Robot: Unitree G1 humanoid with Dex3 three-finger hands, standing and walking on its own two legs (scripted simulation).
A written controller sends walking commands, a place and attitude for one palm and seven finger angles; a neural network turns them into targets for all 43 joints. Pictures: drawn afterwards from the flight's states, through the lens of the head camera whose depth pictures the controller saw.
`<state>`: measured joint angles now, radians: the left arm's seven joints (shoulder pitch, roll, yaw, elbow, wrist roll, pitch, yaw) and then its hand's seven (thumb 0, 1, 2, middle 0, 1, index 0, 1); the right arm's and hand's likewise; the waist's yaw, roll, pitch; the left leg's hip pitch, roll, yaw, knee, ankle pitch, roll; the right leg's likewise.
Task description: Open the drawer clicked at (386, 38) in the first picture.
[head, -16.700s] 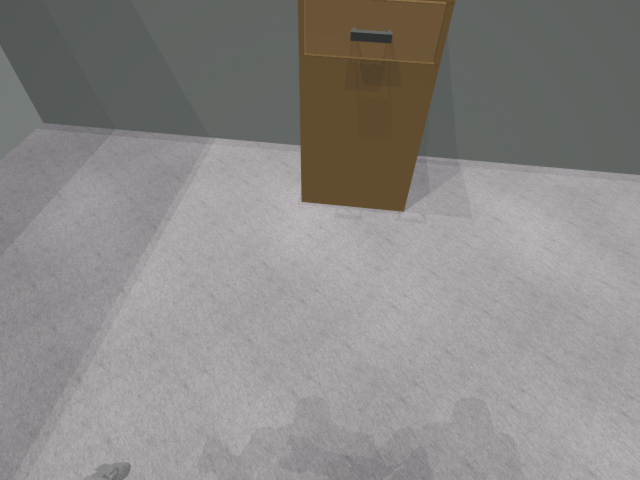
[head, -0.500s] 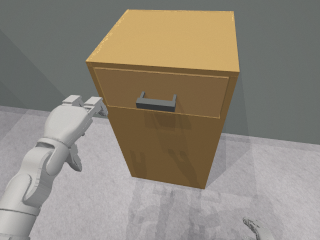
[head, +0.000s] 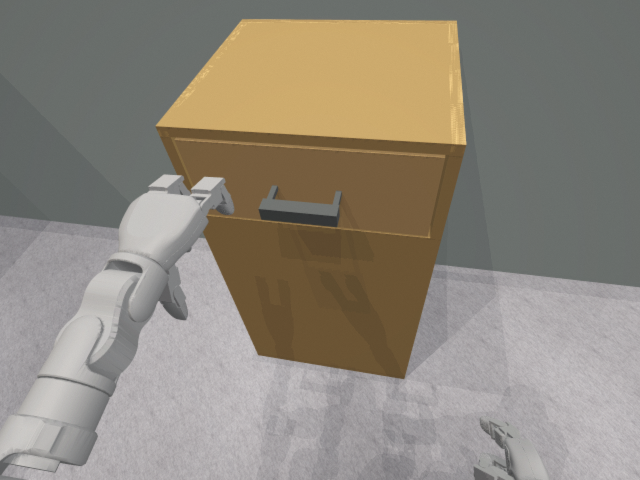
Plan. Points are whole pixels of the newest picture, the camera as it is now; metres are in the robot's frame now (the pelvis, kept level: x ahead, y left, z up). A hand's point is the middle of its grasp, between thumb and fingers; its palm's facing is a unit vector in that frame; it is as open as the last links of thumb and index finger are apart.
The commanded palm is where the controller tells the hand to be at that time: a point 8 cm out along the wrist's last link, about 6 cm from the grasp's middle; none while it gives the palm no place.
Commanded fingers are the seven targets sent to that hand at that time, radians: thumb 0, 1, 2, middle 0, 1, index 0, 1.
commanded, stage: move the hooked fingers above the handle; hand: left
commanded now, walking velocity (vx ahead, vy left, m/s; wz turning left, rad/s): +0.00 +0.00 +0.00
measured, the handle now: (302, 203) +0.53 +0.11 +0.01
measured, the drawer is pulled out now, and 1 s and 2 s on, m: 0.00 0.00 0.00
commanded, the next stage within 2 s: none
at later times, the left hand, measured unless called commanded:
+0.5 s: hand (235, 222) +0.41 +0.18 +0.10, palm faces +0.05 -0.05 -1.00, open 13.8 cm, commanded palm +0.38 +0.17 +0.15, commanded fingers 0.00 -0.50 0.30 -0.30 -1.20 -0.30 -1.20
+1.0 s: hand (272, 206) +0.46 +0.14 +0.08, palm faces -0.03 -0.01 -1.00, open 13.8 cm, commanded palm +0.45 +0.13 +0.13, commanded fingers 0.00 -0.50 0.30 -0.30 -1.20 -0.30 -1.20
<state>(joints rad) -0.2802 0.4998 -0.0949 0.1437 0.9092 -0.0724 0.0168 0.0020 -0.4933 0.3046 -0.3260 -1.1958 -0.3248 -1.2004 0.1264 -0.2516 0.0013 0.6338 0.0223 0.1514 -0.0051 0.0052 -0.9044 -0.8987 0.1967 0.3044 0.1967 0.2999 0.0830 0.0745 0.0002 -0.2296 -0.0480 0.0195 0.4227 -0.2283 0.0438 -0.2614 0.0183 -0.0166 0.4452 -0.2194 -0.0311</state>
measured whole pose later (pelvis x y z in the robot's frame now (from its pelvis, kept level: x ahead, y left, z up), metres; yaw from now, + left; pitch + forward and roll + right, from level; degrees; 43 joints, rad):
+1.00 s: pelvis +0.03 -0.02 -0.01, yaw -1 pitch +8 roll +1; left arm -0.69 0.34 -0.26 0.69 0.99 0.12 0.11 0.00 -0.49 0.31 -0.32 -1.20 -0.32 -1.20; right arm 0.22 -0.25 -0.02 0.68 0.03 0.20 -0.01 0.00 -0.91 -0.90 0.20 0.30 0.20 0.30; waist 0.00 0.06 -0.08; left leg -0.35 -0.03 0.03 0.50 -0.30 0.02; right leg -0.40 0.04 -0.01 0.55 -0.30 -0.05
